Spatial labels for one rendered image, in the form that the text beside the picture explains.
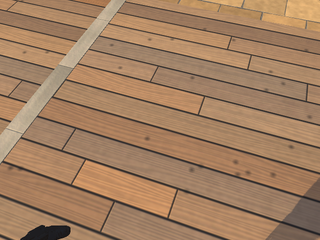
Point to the left robot hand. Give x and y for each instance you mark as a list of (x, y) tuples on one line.
[(53, 232)]

